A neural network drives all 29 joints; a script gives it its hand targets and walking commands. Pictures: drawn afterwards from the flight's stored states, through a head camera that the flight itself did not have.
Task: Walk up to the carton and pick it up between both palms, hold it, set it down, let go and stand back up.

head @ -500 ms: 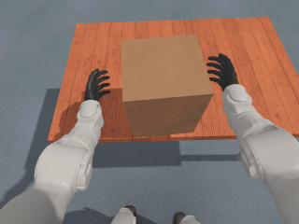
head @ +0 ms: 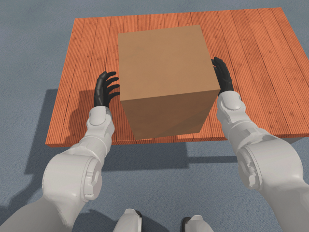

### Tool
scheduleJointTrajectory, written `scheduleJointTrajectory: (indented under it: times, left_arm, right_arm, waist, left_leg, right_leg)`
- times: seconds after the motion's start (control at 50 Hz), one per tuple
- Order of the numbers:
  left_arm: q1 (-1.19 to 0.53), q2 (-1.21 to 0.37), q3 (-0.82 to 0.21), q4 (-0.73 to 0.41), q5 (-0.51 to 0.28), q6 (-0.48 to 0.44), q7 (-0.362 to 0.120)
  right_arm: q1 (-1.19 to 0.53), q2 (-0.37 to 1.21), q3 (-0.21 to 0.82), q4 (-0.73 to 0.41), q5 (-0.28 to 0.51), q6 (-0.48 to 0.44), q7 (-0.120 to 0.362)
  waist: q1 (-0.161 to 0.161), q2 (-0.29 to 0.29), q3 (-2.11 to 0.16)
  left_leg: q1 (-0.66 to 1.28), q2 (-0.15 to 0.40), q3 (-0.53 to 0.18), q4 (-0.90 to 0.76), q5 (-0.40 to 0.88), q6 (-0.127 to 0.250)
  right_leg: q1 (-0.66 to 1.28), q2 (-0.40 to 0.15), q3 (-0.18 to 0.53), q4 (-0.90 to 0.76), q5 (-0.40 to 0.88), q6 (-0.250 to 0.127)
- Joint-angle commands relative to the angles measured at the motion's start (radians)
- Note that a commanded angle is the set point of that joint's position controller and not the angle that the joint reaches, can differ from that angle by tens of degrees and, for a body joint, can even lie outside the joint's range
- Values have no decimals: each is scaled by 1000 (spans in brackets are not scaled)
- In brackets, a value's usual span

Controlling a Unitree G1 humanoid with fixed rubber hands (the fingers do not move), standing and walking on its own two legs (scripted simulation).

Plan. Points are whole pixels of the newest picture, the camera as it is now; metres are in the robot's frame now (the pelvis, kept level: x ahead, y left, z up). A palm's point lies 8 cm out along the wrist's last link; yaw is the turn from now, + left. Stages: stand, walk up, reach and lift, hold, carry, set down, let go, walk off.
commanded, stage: reach and lift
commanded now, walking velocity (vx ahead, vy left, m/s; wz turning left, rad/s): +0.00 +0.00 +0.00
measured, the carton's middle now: (163, 89) +0.50 +0.03 -0.02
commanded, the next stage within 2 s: none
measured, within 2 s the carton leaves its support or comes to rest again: neither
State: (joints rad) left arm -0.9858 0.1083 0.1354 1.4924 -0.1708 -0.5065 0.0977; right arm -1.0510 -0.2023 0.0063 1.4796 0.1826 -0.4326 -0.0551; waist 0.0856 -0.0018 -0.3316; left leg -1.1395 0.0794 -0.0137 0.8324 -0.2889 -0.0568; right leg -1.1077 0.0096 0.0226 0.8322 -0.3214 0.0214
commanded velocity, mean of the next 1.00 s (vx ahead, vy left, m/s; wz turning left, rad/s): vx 0.00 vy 0.00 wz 0.00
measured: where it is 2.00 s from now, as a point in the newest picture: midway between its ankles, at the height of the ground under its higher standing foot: outside the picture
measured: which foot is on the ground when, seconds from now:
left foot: down 0.00-1.00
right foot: down 0.00-1.00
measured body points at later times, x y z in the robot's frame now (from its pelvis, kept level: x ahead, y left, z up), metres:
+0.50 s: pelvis +0.00 +0.00 +0.01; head +0.13 -0.01 +0.44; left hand +0.44 +0.18 +0.01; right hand +0.48 -0.13 +0.03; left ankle +0.03 +0.15 -0.68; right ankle +0.01 -0.13 -0.68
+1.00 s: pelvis +0.02 +0.00 +0.03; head +0.15 -0.01 +0.46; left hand +0.42 +0.18 +0.01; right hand +0.46 -0.12 +0.03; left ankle +0.03 +0.15 -0.68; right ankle +0.01 -0.13 -0.68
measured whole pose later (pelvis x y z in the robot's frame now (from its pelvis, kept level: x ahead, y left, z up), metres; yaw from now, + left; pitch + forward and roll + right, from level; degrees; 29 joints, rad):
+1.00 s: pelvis +0.02 +0.00 +0.03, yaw -1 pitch +26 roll +0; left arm -0.79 -0.01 0.60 1.31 0.27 -0.57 0.14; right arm -0.86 0.00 -0.63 1.26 -0.48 -0.50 -0.05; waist 0.06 0.01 -0.20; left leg -0.86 0.08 0.03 0.67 -0.27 -0.05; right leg -0.85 0.00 0.04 0.68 -0.29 0.02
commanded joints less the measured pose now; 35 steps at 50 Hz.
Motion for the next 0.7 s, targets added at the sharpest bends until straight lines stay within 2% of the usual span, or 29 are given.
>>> scheduleJointTrajectory:
  times: [0.0, 0.02, 0.06, 0.12, 0.14, 0.16, 0.18, 0.2, 0.22, 0.24, 0.26, 0.28, 0.32, 0.34, 0.36, 0.38, 0.42, 0.44, 0.46, 0.48, 0.5, 0.52, 0.56, 0.58, 0.6, 0.62, 0.64, 0.66, 0.68]
  left_arm:
    - [-430, 46, 34, -202, 86, -31, 38]
    - [-427, 43, 61, -176, 95, -19, 43]
    - [-433, 35, 54, -166, 119, -22, 49]
    - [-430, 3, 60, -189, 119, -26, 58]
    - [-392, -2, 71, -173, 140, -23, 55]
    - [-395, 9, 92, -111, 117, -23, 46]
    - [-428, -36, 61, -156, 128, -33, 43]
    - [-426, -17, 66, -150, 115, -35, 45]
    - [-437, 14, 88, -201, 117, -39, 49]
    - [-434, 8, 113, -169, 123, -46, 44]
    - [-401, -24, 96, -174, 130, -48, 38]
    - [-400, -53, 97, -166, 147, -43, 27]
    - [-429, -44, 114, -165, 160, -38, 19]
    - [-427, -84, 132, -141, 176, -40, 1]
    - [-444, -78, 134, -153, 182, -45, -3]
    - [-445, -143, 136, -151, 210, -47, -17]
    - [-440, -322, 142, -136, 282, -48, -65]
    - [-450, -441, 113, -157, 328, -50, -99]
    - [-470, -462, 113, -189, 342, -64, -105]
    - [-487, -477, 108, -191, 364, -76, -104]
    - [-447, -481, 126, -160, 387, -75, -108]
    - [-458, -512, 124, -168, 407, -83, -104]
    - [-401, -479, 201, -119, 462, -81, -107]
    - [-418, -490, 201, -167, 476, -89, -104]
    - [-403, -484, 214, -153, 483, -96, -102]
    - [-403, -475, 245, -128, 518, -84, -100]
    - [-392, -464, 247, -149, 516, -72, -103]
    - [-335, -470, 273, -127, 527, -70, -102]
    - [-323, -478, 266, -160, 531, -66, -102]
  right_arm:
    - [-429, -63, -87, -147, -63, -51, 16]
    - [-462, -28, -82, -152, -81, -44, 9]
    - [-461, -38, -110, -162, -92, -40, 21]
    - [-453, -2, -114, -155, -124, -23, 21]
    - [-433, 30, -102, -145, -106, -22, 23]
    - [-465, 40, -88, -162, -127, -11, 20]
    - [-448, 60, -122, -184, -145, -16, 21]
    - [-447, 42, -113, -167, -142, -15, 21]
    - [-464, 45, -115, -206, -170, -19, 10]
    - [-463, 55, -115, -193, -175, -19, 9]
    - [-435, 66, -137, -186, -190, -27, 13]
    - [-449, 101, -125, -185, -193, -32, 19]
    - [-470, 116, -156, -201, -236, -26, 15]
    - [-473, 167, -150, -194, -252, -18, 34]
    - [-473, 183, -165, -226, -282, -24, 30]
    - [-458, 257, -167, -209, -308, -28, 47]
    - [-486, 480, -182, -199, -409, -37, 90]
    - [-455, 606, -208, -158, -461, -41, 117]
    - [-462, 615, -250, -162, -514, -59, 123]
    - [-445, 637, -287, -137, -563, -69, 120]
    - [-411, 633, -297, -121, -586, -75, 130]
    - [-418, 636, -339, -117, -622, -90, 135]
    - [-357, 643, -357, -91, -681, -86, 145]
    - [-317, 673, -396, -69, -720, -77, 149]
    - [-314, 679, -387, -61, -720, -84, 153]
    - [-310, 663, -414, -48, -740, -70, 155]
    - [-305, 679, -409, -108, -748, -61, 159]
    - [-285, 681, -410, -91, -759, -60, 155]
    - [-260, 681, -416, -83, -781, -65, 150]
  waist:
    - [2, 43, -726]
    - [21, -10, -701]
    - [27, 23, -692]
    - [22, -5, -675]
    - [30, -5, -651]
    - [61, -55, -669]
    - [8, -50, -700]
    - [32, -46, -700]
    - [13, -78, -729]
    - [17, -100, -708]
    - [-4, -78, -715]
    - [10, -92, -705]
    - [8, -115, -690]
    - [21, -133, -651]
    - [7, -130, -696]
    - [15, -96, -669]
    - [22, -126, -644]
    - [-6, -102, -608]
    - [-13, -67, -636]
    - [-39, -40, -638]
    - [-9, -17, -602]
    - [-36, -14, -595]
    - [15, -34, -487]
    - [-12, -3, -481]
    - [6, -34, -444]
    - [7, 6, -377]
    - [8, -25, -400]
    - [13, -56, -375]
    - [1, -37, -379]
  left_leg:
    - [639, -66, 104, 17, 523, -52]
    - [586, -67, 114, 1, 485, -38]
    - [557, -72, 110, -8, 461, -39]
    - [535, -76, 120, 1, 443, -35]
    - [528, -77, 123, -4, 427, -31]
    - [455, -83, 130, -11, 405, -13]
    - [491, -89, 124, 1, 395, -16]
    - [487, -83, 118, 9, 405, -18]
    - [508, -79, 112, 12, 439, -17]
    - [484, -85, 123, 14, 421, -10]
    - [526, -85, 110, 5, 471, -16]
    - [507, -83, 117, -6, 484, -14]
    - [475, -88, 124, 3, 438, -8]
    - [426, -97, 140, -4, 373, 0]
    - [434, -94, 140, -5, 375, 2]
    - [451, -94, 139, -18, 374, -2]
    - [474, -93, 145, -33, 411, 6]
    - [517, -94, 142, -53, 412, 9]
    - [544, -89, 140, -63, 409, -3]
    - [583, -92, 134, -50, 414, -2]
    - [590, -90, 141, -52, 438, -4]
    - [616, -89, 137, -58, 442, -12]
    - [567, -93, 158, -86, 358, 8]
    - [581, -92, 162, -86, 354, 10]
    - [548, -85, 159, -114, 309, 13]
    - [541, -84, 161, -137, 270, 16]
    - [573, -89, 162, -129, 287, 23]
    - [527, -90, 171, -142, 286, 33]
    - [530, -92, 171, -141, 284, 24]
  right_leg:
    - [317, 73, -115, -85, 304, -4]
    - [343, 62, -102, -96, 294, -2]
    - [327, 62, -107, -78, 297, 0]
    - [387, 54, -99, -72, 313, 3]
    - [381, 54, -94, -77, 314, 5]
    - [416, 43, -77, -69, 324, 7]
    - [399, 50, -86, -60, 337, 6]
    - [388, 48, -94, -41, 337, 9]
    - [438, 49, -91, -46, 394, 18]
    - [448, 43, -86, -37, 417, 29]
    - [481, 42, -84, -38, 473, 25]
    - [478, 57, -86, -47, 477, 20]
    - [504, 51, -90, -41, 458, 26]
    - [524, 42, -75, -34, 428, 29]
    - [546, 39, -70, -30, 491, 29]
    - [580, 37, -73, -39, 476, 20]
    - [583, 32, -80, -50, 509, 25]
    - [587, 32, -85, -82, 496, 21]
    - [597, 31, -100, -88, 482, 12]
    - [571, 33, -105, -79, 504, 10]
    - [547, 36, -114, -84, 493, 2]
    - [517, 38, -126, -108, 448, -11]
    - [550, 33, -122, -117, 388, -7]
    - [537, 26, -115, -123, 386, -12]
    - [563, 30, -118, -126, 351, -8]
    - [554, 22, -123, -149, 289, -16]
    - [581, 29, -110, -150, 318, -10]
    - [613, 24, -111, -149, 352, -11]
    - [638, 23, -109, -146, 389, -11]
